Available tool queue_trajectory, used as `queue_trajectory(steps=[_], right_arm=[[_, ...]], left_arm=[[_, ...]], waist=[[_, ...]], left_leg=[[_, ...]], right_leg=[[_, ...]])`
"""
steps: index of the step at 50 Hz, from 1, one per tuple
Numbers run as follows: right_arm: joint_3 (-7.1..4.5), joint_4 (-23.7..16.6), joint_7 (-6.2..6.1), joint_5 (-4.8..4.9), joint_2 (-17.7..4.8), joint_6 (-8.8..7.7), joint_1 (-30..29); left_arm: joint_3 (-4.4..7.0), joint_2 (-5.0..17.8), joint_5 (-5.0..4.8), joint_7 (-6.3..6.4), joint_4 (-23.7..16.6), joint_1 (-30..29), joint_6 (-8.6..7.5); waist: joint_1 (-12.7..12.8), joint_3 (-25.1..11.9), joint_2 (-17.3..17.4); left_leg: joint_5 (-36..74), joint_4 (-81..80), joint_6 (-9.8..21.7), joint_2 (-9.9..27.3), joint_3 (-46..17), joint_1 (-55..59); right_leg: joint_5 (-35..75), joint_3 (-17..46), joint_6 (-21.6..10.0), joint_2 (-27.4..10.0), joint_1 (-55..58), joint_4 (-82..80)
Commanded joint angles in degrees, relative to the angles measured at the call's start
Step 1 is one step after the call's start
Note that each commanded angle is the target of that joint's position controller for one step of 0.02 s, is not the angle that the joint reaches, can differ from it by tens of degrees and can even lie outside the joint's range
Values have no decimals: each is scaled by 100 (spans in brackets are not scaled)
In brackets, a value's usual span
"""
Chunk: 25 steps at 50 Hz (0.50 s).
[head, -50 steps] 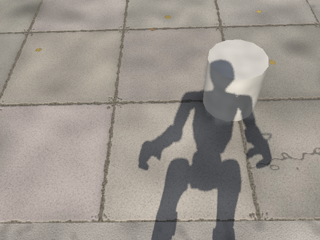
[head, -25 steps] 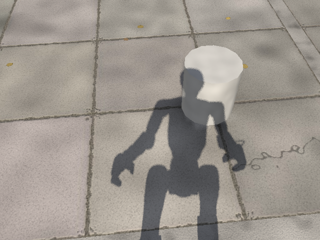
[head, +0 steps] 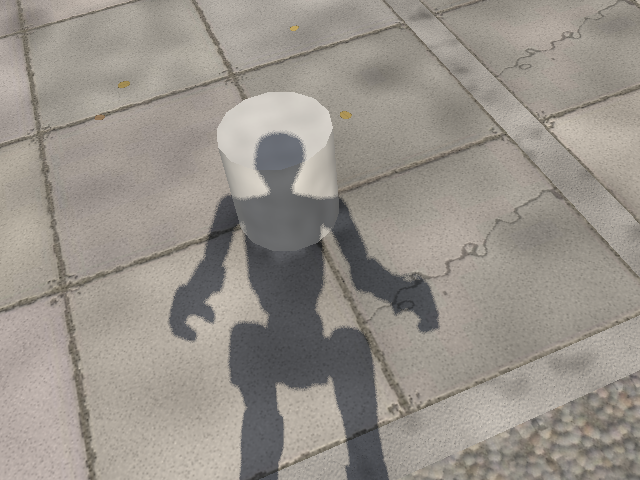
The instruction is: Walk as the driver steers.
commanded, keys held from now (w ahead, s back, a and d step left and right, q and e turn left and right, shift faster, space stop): w+q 0.18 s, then no key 0.82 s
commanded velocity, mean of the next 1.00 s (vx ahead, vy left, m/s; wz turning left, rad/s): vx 0.13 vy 0.00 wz -0.03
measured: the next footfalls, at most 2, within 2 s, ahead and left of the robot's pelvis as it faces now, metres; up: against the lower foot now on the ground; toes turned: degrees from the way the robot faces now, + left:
left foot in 0.24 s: +0.12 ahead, +0.16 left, +0.00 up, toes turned -2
right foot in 0.62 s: +0.23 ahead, -0.07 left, +0.00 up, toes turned +2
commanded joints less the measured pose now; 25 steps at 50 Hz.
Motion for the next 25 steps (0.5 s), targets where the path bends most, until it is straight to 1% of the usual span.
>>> queue_trajectory(steps=[1, 3, 4, 6, 8, 9, 10, 11, 12, 13, 14, 15, 16, 17, 18, 19, 20, 21, 22, 23, 25], right_arm=[[-80, -466, 99, 26, -485, -273, -401], [-13, -411, 194, 16, -393, -405, -376], [18, -404, 234, 26, -356, -460, -396], [55, -412, 294, 77, -371, -544, -434], [84, -395, 337, 128, -401, -615, -355], [99, -353, 356, 140, -390, -647, -219], [105, -283, 354, 104, -358, -672, -45], [95, -204, 332, 50, -362, -684, 219], [67, -154, 290, -4, -504, -694, 570], [7, -143, 257, -88, -908, -676, 945], [-124, -23, 298, -136, -1374, -619, 1164], [-7, -23, 339, -3, -882, -612, 1204], [67, -37, 349, 27, -688, -605, 1106], [87, -72, 356, 9, -660, -581, 948], [126, -95, 341, 31, -582, -547, 754], [183, -104, 305, 7, -455, -511, 622], [202, -81, 278, -29, -417, -472, 547], [203, -61, 251, -52, -432, -426, 502], [201, -48, 228, -63, -473, -377, 448], [193, -28, 214, -70, -531, -331, 440], [182, 53, 210, -59, -619, -258, 509]], left_arm=[[270, 1038, 23, 35, -304, 55, -83], [215, 938, 52, 8, -225, 169, -129], [197, 941, 66, -17, -184, 212, -151], [184, 1002, 81, -70, -135, 263, -193], [171, 1018, 71, -114, -92, 290, -231], [159, 1002, 54, -133, -78, 253, -244], [118, 911, 57, -153, -64, 193, -242], [63, 775, 88, -160, -50, 168, -244], [-11, 562, 131, -148, -78, 91, -264], [-91, 302, 231, -116, -199, 30, -300], [-53, 466, 186, -64, -384, 112, -338], [67, 887, 154, -39, -301, 118, -318], [111, 927, 110, -56, -247, 95, -291], [107, 789, 100, -59, -174, 101, -235], [100, 706, 120, -71, -205, -8, -188], [79, 561, 110, -87, -187, -52, -156], [39, 404, 93, -100, -156, -40, -136], [11, 294, 86, -105, -139, -52, -123], [-8, 236, 87, -104, -131, -85, -111], [-16, 215, 88, -95, -128, -137, -99], [8, 289, 77, -62, -138, -249, -61]], waist=[[192, -331, -1094], [318, -410, -1044], [365, -365, -1030], [420, -196, -1003], [378, -65, -928], [272, -46, -857], [108, -23, -736], [-78, -122, -666], [-246, -362, -493], [-257, -673, 451], [-199, -696, 1580], [-288, -485, 909], [-271, -389, 630], [-217, -474, 478], [-188, -407, 402], [-132, -457, 426], [-99, -487, 526], [-90, -542, 595], [-89, -589, 609], [-113, -630, 598], [-187, -655, 565]], left_leg=[[129, -757, 40, 61, 41, -612], [218, -1141, 108, 145, 218, -253], [215, -1276, 165, 156, 308, -80], [164, -1486, 338, 152, 445, 122], [185, -1740, 554, 135, 529, 340], [308, -1957, 669, 108, 587, 588], [503, -2296, 750, 20, 627, 1050], [631, -2552, 795, -41, 594, 1534], [987, -2682, 911, 292, 179, 2120], [2256, -2876, 1190, 1153, -866, 2729], [2813, -3166, 2069, 2038, -2270, 3144], [2791, -3166, 2282, 2180, -2398, 3131], [3109, -3062, 2126, 1972, -1966, 3113], [3413, -3014, 1942, 1715, -1513, 3096], [3865, -3010, 1854, 1599, -1219, 3020], [4188, -3034, 1752, 1382, -856, 2822], [4468, -3036, 1706, 1172, -554, 2622], [4698, -3010, 1696, 1045, -353, 2524], [4849, -2973, 1678, 960, -202, 2418], [4950, -2951, 1668, 928, -122, 2305], [4995, -2933, 1684, 1011, -167, 2230]], right_leg=[[-1682, 1885, -835, -1459, 837, -1012], [-1542, 1753, -823, -1490, 811, -975], [-1556, 1719, -825, -1501, 710, -983], [-1700, 1729, -847, -1561, 532, -1025], [-1779, 1710, -849, -1630, 410, -1023], [-1790, 1621, -807, -1619, 302, -956], [-1452, 1514, -721, -1489, 81, -754], [-714, 1368, -596, -1325, -40, -442], [-62, 1061, -349, -1100, -206, 129], [-279, 285, 48, -516, -628, 1518], [-2041, -376, 447, 10, -1745, 2560], [-2677, -311, 630, -254, -2227, 3302], [-2417, -226, 688, -396, -2368, 3692], [-2114, -289, 757, -510, -2337, 3779], [-1789, -312, 823, -643, -2349, 3591], [-1468, -319, 877, -734, -2026, 3293], [-1213, -445, 936, -694, -1704, 2956], [-1043, -552, 985, -660, -1447, 2621], [-896, -628, 1009, -633, -1175, 2287], [-749, -692, 1008, -599, -907, 1985], [-429, -738, 972, -562, -596, 1584]])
